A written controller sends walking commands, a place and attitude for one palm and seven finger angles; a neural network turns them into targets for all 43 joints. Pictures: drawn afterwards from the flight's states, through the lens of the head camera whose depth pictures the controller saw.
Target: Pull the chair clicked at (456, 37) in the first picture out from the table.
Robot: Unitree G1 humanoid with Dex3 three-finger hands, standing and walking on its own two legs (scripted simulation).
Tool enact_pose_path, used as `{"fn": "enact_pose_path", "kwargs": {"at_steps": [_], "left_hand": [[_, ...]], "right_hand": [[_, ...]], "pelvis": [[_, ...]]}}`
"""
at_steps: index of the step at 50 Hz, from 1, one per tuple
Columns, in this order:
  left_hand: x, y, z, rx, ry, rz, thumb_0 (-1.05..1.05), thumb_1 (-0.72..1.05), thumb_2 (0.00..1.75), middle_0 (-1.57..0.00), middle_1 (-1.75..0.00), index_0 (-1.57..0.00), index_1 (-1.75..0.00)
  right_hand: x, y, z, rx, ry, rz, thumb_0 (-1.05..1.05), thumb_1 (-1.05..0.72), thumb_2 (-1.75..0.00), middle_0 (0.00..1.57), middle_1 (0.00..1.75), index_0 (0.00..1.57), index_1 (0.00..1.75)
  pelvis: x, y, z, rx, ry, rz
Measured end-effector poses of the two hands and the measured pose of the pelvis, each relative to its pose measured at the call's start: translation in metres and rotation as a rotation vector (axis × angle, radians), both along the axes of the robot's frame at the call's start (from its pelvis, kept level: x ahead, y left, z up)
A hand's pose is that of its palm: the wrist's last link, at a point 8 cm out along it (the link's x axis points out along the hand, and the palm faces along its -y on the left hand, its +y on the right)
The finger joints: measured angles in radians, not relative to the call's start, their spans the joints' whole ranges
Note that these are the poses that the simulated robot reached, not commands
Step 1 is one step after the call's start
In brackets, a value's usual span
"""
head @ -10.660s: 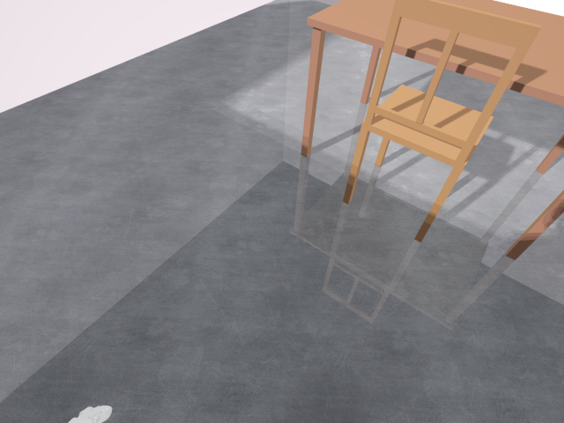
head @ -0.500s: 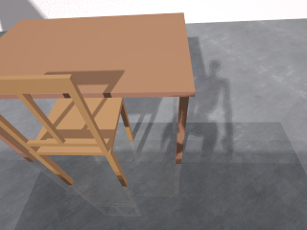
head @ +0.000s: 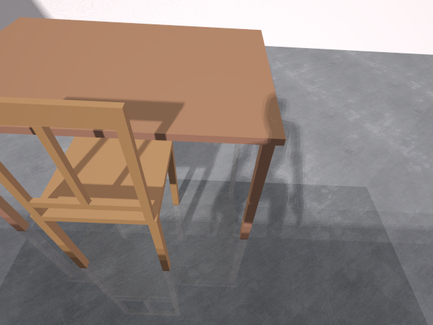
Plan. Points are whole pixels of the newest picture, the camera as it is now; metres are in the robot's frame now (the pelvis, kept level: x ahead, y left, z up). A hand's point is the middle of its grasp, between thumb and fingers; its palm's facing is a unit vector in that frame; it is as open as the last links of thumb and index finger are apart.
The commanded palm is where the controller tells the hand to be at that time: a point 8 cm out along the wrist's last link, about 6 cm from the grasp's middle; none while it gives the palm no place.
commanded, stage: come to a stop and stand still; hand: left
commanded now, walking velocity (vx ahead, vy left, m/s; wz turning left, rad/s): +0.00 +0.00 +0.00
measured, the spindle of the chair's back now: (66, 169) +0.47 +0.43 -0.07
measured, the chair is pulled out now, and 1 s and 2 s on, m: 0.00 0.00 0.00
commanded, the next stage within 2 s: look again from close up in 0.24 s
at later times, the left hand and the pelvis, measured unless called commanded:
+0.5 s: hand out of the picture +0.02 +0.17 -0.18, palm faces +0.01 -0.97 -0.23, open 7.4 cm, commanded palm none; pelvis +0.00 -0.02 -0.01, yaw +0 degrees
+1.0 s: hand out of the picture -0.03 +0.18 -0.18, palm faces +0.02 -0.98 -0.22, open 7.4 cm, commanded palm none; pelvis -0.04 -0.01 -0.01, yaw +0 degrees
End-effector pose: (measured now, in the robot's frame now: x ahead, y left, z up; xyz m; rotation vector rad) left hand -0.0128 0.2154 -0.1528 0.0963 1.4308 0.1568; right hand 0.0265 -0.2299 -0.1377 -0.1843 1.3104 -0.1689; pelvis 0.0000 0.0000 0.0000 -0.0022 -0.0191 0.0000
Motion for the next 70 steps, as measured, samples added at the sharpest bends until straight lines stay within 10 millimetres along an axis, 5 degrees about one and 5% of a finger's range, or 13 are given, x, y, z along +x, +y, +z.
{"fn": "enact_pose_path", "kwargs": {"at_steps": [11,18,30,39,45,59,70], "left_hand": [[0.021,0.003,0.005,0.030,-0.019,-0.021,0.01,0.91,0.90,-0.20,-0.30,-0.20,-0.30],[0.022,-0.003,0.007,0.037,-0.021,-0.037,0.01,0.92,0.90,-0.20,-0.30,-0.20,-0.30],[0.033,-0.002,0.000,0.071,-0.146,-0.052,0.01,0.91,0.90,-0.20,-0.30,-0.20,-0.30],[0.024,-0.003,0.001,0.050,-0.196,-0.058,0.01,0.91,0.90,-0.20,-0.30,-0.20,-0.30],[0.002,0.004,0.004,0.055,-0.167,-0.054,0.01,0.91,0.90,-0.20,-0.30,-0.20,-0.30],[-0.058,0.009,0.005,0.058,0.003,-0.029,0.01,0.91,0.90,-0.20,-0.30,-0.20,-0.30],[-0.051,-0.009,0.001,0.017,0.005,-0.024,0.01,0.91,0.90,-0.20,-0.30,-0.20,-0.30]], "right_hand": [[-0.043,0.013,-0.007,0.050,0.121,-0.050,0.01,-0.91,-0.90,0.20,0.30,0.20,0.30],[-0.055,0.015,-0.010,0.080,0.150,-0.064,0.01,-0.91,-0.90,0.20,0.30,0.20,0.30],[-0.007,-0.036,-0.008,-0.023,-0.050,-0.038,0.01,-0.91,-0.90,0.20,0.30,0.20,0.30],[0.010,-0.034,0.003,-0.027,-0.153,0.005,0.01,-0.91,-0.90,0.20,0.30,0.20,0.30],[-0.012,-0.020,0.000,0.005,-0.119,0.009,0.01,-0.91,-0.90,0.20,0.30,0.20,0.30],[-0.100,-0.003,-0.010,0.045,0.118,-0.063,0.01,-0.91,-0.90,0.20,0.30,0.20,0.30],[-0.104,0.008,-0.012,0.063,0.139,-0.085,0.01,-0.91,-0.90,0.20,0.30,0.20,0.30]], "pelvis": [[0.007,-0.004,0.001,0.001,-0.004,-0.001],[0.007,-0.011,0.001,0.004,-0.005,-0.002],[-0.004,-0.022,-0.012,-0.008,-0.006,0.007],[-0.024,-0.020,-0.010,-0.010,-0.032,0.000],[-0.037,-0.015,-0.008,-0.010,-0.032,0.000],[-0.046,-0.008,-0.005,-0.002,-0.010,-0.003],[-0.041,-0.007,-0.006,-0.002,-0.008,-0.008]]}}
